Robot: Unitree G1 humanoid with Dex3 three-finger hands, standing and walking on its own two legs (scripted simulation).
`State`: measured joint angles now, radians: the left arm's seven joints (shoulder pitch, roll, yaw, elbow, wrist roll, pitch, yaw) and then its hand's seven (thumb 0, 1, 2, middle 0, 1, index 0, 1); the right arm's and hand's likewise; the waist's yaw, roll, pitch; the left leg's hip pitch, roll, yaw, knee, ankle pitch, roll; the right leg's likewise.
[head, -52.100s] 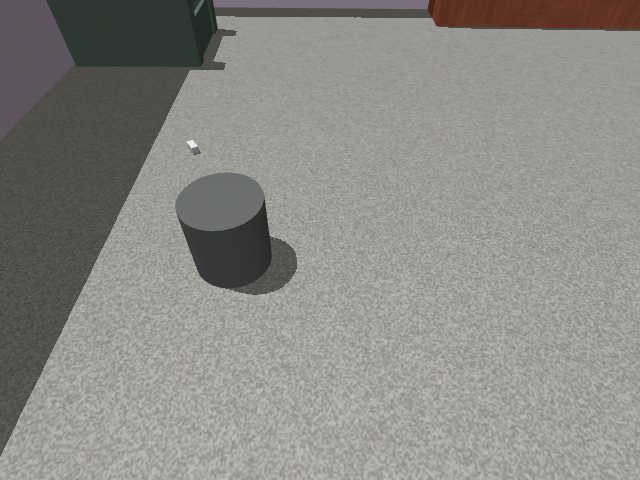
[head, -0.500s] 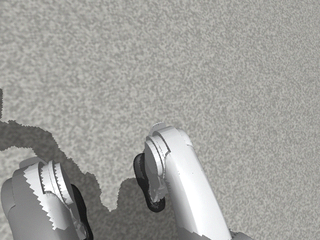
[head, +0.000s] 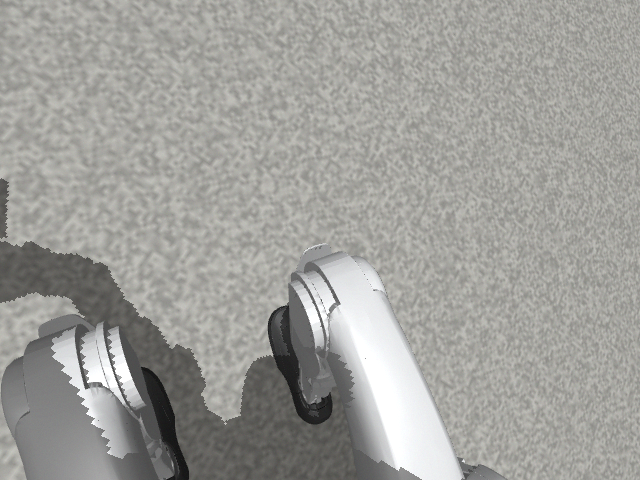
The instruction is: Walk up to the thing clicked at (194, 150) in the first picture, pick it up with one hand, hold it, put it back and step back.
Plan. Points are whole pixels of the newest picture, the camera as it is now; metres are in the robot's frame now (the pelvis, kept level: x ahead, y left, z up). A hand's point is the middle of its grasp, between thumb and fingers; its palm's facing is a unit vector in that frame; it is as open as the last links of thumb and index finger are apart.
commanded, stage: approach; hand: left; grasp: from above
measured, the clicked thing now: out of the picture +0.48 +0.31 -0.32
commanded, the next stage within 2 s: rest palm in 0.94 s
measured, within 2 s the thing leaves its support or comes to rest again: neither
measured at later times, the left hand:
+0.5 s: hand out of the picture +0.48 +0.27 -0.22, palm faces +0.03 -0.51 -0.86, open 11.7 cm
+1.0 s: hand out of the picture +0.44 +0.30 -0.22, palm faces +0.01 -0.47 -0.88, open 11.3 cm
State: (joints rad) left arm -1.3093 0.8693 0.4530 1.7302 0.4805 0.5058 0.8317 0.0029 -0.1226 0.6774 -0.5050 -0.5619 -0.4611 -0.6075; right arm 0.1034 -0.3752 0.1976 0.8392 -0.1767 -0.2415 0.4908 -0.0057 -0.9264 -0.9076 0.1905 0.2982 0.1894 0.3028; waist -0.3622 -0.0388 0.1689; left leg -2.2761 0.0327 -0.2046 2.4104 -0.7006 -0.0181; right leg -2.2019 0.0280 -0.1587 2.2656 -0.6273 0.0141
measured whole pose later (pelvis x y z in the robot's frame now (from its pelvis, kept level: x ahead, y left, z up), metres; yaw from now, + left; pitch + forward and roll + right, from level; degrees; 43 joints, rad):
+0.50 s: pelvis +0.00 +0.00 +0.00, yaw +0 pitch +31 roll -11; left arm -1.45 0.89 0.40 1.82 0.44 0.50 0.90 0.00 -0.13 0.71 -0.49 -0.58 -0.44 -0.63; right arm 0.09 -0.41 0.24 0.83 -0.21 -0.25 0.49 -0.01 -0.92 -0.90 0.19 0.30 0.19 0.30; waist -0.45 -0.07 0.22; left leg -2.26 0.02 -0.23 2.43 -0.71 -0.04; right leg -2.19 0.02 -0.18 2.28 -0.64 0.00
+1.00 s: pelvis +0.00 +0.00 +0.00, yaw +0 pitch +31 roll -11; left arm -1.35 0.89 0.40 1.76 0.39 0.53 0.87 0.00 -0.08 0.71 -0.48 -0.63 -0.44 -0.66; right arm 0.08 -0.38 0.24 0.80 -0.18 -0.22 0.52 -0.01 -0.91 -0.90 0.19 0.30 0.19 0.30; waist -0.39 -0.05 0.21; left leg -2.28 0.03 -0.22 2.42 -0.69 -0.02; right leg -2.21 0.03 -0.17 2.27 -0.62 0.01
